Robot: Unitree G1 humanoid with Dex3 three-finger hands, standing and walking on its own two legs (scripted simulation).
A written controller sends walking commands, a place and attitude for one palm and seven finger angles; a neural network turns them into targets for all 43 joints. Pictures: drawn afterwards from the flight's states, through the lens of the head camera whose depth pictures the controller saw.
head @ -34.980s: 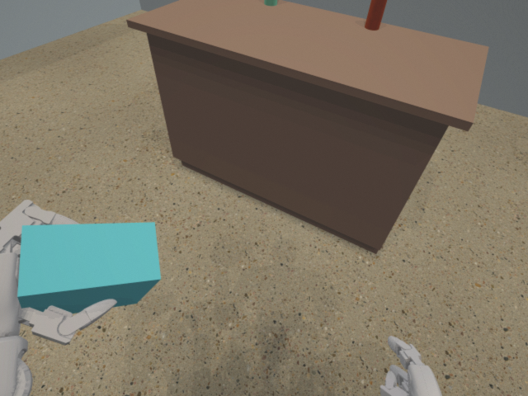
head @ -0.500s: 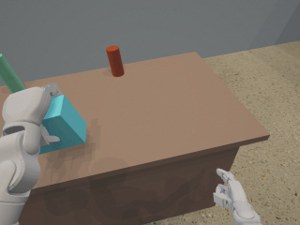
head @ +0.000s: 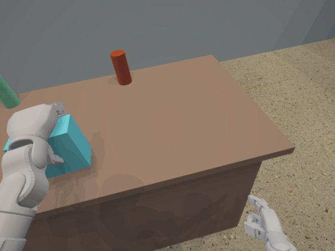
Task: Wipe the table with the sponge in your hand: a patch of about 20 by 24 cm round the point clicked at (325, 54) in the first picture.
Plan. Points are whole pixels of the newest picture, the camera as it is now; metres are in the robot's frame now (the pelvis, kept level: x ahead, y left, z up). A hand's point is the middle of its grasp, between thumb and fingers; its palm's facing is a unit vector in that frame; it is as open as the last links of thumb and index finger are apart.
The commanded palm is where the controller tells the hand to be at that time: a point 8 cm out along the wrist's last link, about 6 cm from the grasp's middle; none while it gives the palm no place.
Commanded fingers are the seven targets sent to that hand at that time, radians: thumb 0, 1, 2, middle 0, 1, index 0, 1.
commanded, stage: move the sponge above the wiping area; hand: left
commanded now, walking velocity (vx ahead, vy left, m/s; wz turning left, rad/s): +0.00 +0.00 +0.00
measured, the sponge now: (57, 153) +0.27 +0.32 +0.11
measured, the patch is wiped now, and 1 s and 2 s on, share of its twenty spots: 0.00 0.05 0.15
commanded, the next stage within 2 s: none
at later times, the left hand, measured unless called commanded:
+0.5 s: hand (52, 147) +0.28 +0.33 +0.13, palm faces -0.02 -0.06 -1.00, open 10.7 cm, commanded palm +0.25 +0.31 +0.21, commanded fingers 0.00 0.10 1.30 -1.20 -1.60 -1.20 -1.60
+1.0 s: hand (62, 153) +0.27 +0.30 +0.12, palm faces -0.06 -0.07 -1.00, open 10.7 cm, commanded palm +0.25 +0.30 +0.21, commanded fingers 0.00 0.10 1.30 -1.20 -1.60 -1.20 -1.60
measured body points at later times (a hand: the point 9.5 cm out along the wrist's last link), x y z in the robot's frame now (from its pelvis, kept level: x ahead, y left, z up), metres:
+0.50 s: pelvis +0.01 +0.01 +0.00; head +0.00 -0.04 +0.45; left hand +0.27 +0.32 +0.19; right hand +0.25 -0.20 -0.09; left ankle +0.06 +0.11 -0.74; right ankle +0.01 -0.09 -0.74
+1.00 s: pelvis +0.01 +0.02 +0.00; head +0.00 -0.03 +0.45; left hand +0.27 +0.30 +0.17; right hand +0.25 -0.18 -0.09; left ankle +0.06 +0.11 -0.74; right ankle +0.01 -0.09 -0.74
